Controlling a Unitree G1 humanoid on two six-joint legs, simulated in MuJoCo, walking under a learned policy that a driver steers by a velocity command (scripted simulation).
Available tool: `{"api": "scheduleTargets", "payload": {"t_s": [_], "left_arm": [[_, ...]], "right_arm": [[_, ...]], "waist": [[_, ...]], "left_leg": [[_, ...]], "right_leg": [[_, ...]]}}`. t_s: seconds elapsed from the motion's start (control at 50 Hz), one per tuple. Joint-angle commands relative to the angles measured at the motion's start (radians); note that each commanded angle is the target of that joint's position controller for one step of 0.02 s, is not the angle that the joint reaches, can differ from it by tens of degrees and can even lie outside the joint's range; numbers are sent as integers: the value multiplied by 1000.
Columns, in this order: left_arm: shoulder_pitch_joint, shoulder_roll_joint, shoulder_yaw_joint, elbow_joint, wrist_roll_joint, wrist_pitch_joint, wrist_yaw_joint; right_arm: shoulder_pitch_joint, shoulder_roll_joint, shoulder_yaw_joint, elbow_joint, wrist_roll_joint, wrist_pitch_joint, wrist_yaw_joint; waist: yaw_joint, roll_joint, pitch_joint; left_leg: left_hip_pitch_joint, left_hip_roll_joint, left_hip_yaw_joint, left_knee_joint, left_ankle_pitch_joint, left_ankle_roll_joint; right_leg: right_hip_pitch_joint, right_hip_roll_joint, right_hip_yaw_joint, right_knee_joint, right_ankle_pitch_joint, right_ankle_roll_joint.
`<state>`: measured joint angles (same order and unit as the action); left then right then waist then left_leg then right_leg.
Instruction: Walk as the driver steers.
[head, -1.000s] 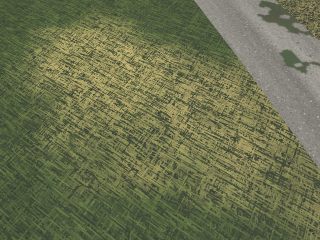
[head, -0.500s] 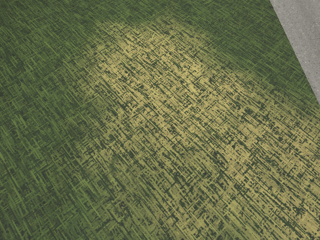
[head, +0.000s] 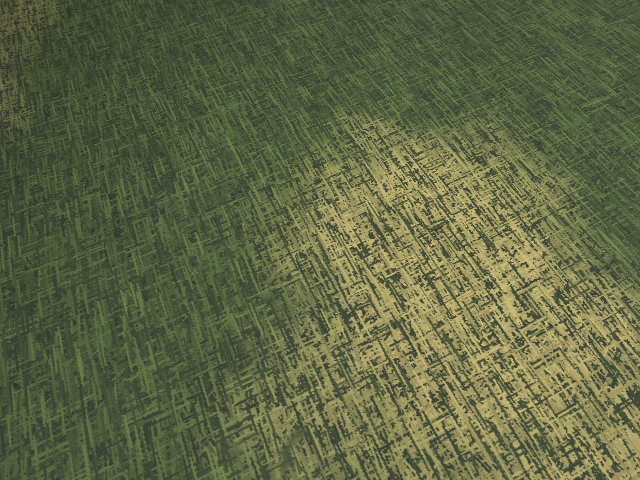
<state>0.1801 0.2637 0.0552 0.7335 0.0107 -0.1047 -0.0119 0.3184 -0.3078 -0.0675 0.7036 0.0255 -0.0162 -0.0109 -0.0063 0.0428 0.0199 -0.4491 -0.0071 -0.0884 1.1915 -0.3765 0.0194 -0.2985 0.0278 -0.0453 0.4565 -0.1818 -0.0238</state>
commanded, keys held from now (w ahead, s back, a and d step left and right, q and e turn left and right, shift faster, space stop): w+q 0.22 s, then w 0.20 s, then w+e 0.24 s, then e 0.34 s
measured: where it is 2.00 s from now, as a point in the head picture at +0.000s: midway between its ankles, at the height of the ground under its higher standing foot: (274, 429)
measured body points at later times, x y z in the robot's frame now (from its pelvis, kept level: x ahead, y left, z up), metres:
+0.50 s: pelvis +0.26 +0.09 +0.00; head +0.29 +0.11 +0.44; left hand +0.27 +0.38 -0.13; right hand +0.47 -0.14 -0.09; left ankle +0.30 +0.17 -0.74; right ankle +0.19 -0.09 -0.64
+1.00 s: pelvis +0.50 +0.10 -0.01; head +0.56 +0.09 +0.43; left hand +0.67 +0.37 -0.11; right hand +0.63 -0.18 -0.13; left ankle +0.38 +0.23 -0.63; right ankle +0.61 +0.03 -0.74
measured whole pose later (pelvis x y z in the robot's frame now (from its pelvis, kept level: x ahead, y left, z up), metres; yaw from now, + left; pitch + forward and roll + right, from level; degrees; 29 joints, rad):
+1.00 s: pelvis +0.50 +0.10 -0.01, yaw -1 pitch +2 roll +0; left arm 0.13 0.30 0.06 0.68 0.00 -0.03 -0.03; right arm 0.19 -0.30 -0.05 0.74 0.00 -0.03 -0.02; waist 0.00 0.00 0.07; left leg -0.41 -0.02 -0.03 1.26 -0.52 -0.04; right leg -0.48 0.08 -0.01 0.54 -0.09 -0.09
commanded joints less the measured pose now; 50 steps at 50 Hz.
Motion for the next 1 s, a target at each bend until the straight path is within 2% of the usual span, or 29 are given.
{"api": "scheduleTargets", "payload": {"t_s": [0.02, 0.1, 0.18, 0.26, 0.28, 0.32, 0.34, 0.36, 0.38, 0.4, 0.42, 0.44, 0.46, 0.48, 0.5, 0.54, 0.58, 0.66, 0.74, 0.8, 0.84, 0.86, 0.88, 0.9, 0.92, 0.94, 0.96, 0.98, 1.0], "left_arm": [[35, 102, 28, -26, -4, -11, 6], [51, 153, 46, 6, -5, -13, 9], [60, 179, 50, 27, -11, 0, 14], [127, 209, 58, 66, -31, 19, 13], [136, 218, 60, 75, -38, 24, 11], [133, 248, 67, 84, -48, 34, 12], [122, 256, 66, 88, -51, 40, 14], [126, 232, 54, 90, -46, 42, 18], [141, 164, 25, 65, -7, 36, 19], [249, 65, -10, 37, -1, 13, 5], [142, 174, 15, 46, -42, -5, -4], [61, 190, 21, 15, -70, -13, -7], [43, 173, 16, 21, -58, -14, -1], [43, 171, 20, 31, -39, -9, 3], [81, 165, 22, 46, -38, 6, 0], [125, 127, 18, 68, -40, 34, 0], [90, 112, 17, 59, -40, 52, 7], [9, 96, 17, 36, -34, 45, -1], [-112, 52, -3, -18, -14, 32, -28], [-118, 74, 6, -56, -15, 32, -55], [-40, 113, 24, -58, -10, 36, -66], [53, 148, 42, -42, -11, 37, -64], [163, 194, 64, -21, -8, 35, -50], [197, 291, 82, -33, -3, 40, -26], [153, 326, 80, -75, 10, 40, -21], [132, 257, 69, -104, 2, 53, -22], [67, 212, 57, -118, -10, 60, -18], [23, 175, 47, -119, -26, 70, -12], [-8, 157, 41, -125, -29, 78, -3]], "right_arm": [[-28, -69, -27, -97, 7, -5, 8], [-100, -40, -16, -131, -3, 0, 13], [-203, -22, -5, -150, -2, -14, 37], [-306, -12, 2, -192, 0, -19, 58], [-313, -18, -1, -199, -1, -19, 61], [-267, -52, -18, -198, -11, -18, 61], [-165, -86, -38, -172, -15, -16, 58], [-3, -135, -66, -121, -12, -12, 47], [154, -221, -90, -89, -12, -3, 26], [108, -290, -85, -101, -11, -13, 28], [116, -192, -61, -107, -11, -25, 36], [67, -157, -47, -94, -18, -36, 38], [5, -128, -37, -89, -16, -43, 38], [-46, -96, -28, -88, -24, -49, 39], [-76, -71, -20, -88, -33, -56, 38], [-88, -70, -22, -68, -35, -77, 36], [-82, -81, -27, -43, -42, -92, 31], [-70, -83, -25, -8, -45, -96, 15], [-52, -106, -27, 26, -38, -81, -6], [-41, -133, -36, 41, -24, -46, -23], [-67, -153, -44, 31, -14, -22, -38], [-83, -155, -45, 24, -12, -12, -45], [-95, -142, -38, 15, -10, -10, -46], [-12, -64, -12, -7, -51, -23, -37], [92, -12, 14, -28, -59, -38, -15], [30, -117, -7, -6, -32, -47, 3], [-64, -127, -10, -39, -8, -44, 4], [-97, -113, -9, -36, -18, -33, -8], [-108, -120, -15, -39, -31, -17, -21]], "waist": [[24, -162, -12], [31, -119, 6], [67, -105, 27], [94, -98, 62], [85, -100, 64], [33, -128, 21], [-37, -128, -42], [-119, -107, -126], [-164, 39, -247], [-42, 232, -382], [-118, 89, -382], [-110, 77, -222], [-71, 11, -145], [-38, 10, -95], [-4, 25, -84], [23, 25, -73], [21, 10, -24], [-5, 6, 18], [-48, -6, 53], [-42, 22, 21], [6, 52, -36], [53, 48, -85], [117, 4, -142], [74, -213, -254], [4, -322, -438], [81, -139, -495], [72, -100, -361], [41, -10, -228], [18, -27, -164]], "left_leg": [[-230, 108, -27, -12, 65, -11], [-291, 129, -13, -158, 178, -33], [-241, 115, 46, -384, 368, -22], [-200, 89, 94, -525, 345, 14], [-183, 75, 104, -549, 301, 30], [-67, 18, 144, -585, 205, 72], [83, -20, 166, -629, 215, 100], [336, -52, 170, -674, 284, 129], [656, 135, -88, -637, 352, 185], [856, 366, -629, -783, 153, 360], [822, 372, -646, -862, 77, 342], [699, 342, -469, -872, 157, 298], [558, 300, -342, -880, 261, 260], [445, 265, -250, -905, 344, 239], [376, 243, -191, -941, 381, 227], [309, 239, -117, -1003, 419, 232], [282, 233, -36, -1044, 444, 223], [320, 200, 103, -1069, 462, 173], [340, 194, 214, -1016, 710, 130], [468, 232, 225, -901, 864, 116], [511, 240, 228, -753, 1066, 94], [498, 223, 236, -615, 1094, 73], [427, 167, 259, -403, 979, 28], [154, 70, 255, -73, 336, -37], [-156, -125, 88, 261, -348, -94], [-180, -51, -63, 302, -278, -73], [-225, -14, -42, 251, -198, -57], [-235, 24, -21, 161, -143, -61], [-196, 47, -18, 78, -102, -66]], "right_leg": [[194, -275, 262, -264, 46, -147], [216, -296, 140, -304, 185, -175], [241, -267, -7, -304, 253, -141], [311, -300, -56, -289, 295, -125], [336, -313, -62, -270, 354, -123], [375, -322, -88, -160, 656, -110], [363, -305, -117, -22, 787, -92], [261, -267, -151, 174, 780, -62], [-6, -214, -161, 503, 351, -19], [-332, -31, -26, 808, -426, 28], [-417, -61, 119, 895, -404, 22], [-482, -101, 102, 886, -322, 7], [-448, -148, 100, 816, -231, 1], [-398, -174, 102, 756, -173, 7], [-335, -193, 116, 735, -126, 10], [-292, -193, 119, 704, -75, 28], [-340, -182, 142, 645, 0, 44], [-387, -144, 153, 418, 236, 50], [-306, -103, 47, 197, 357, 38], [-316, -71, 10, 143, 241, 10], [-236, -19, -29, 136, 120, -23], [-130, 13, -37, 107, 111, -46], [41, 27, -10, -1, 266, -82], [347, -189, 263, 84, 751, -180], [618, -431, 743, 37, 893, -436], [583, -383, 667, -14, 706, -406], [461, -334, 548, -39, 556, -354], [302, -282, 465, -76, 445, -300], [170, -252, 428, -107, 362, -276]]}}
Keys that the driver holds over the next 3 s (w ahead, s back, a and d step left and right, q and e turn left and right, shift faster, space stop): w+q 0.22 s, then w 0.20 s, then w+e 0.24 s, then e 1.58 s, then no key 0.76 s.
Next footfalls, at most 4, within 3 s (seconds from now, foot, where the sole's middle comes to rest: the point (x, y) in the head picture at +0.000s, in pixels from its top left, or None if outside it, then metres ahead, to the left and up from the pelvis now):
0.36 left None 0.33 0.18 -0.77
0.88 right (328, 403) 0.65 0.03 -0.77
1.34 left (226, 393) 0.68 0.25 -0.77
1.74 right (333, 448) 0.55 0.02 -0.77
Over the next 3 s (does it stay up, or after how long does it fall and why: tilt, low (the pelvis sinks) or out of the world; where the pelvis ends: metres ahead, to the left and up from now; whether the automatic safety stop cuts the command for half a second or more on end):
stays up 0.55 0.11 0.00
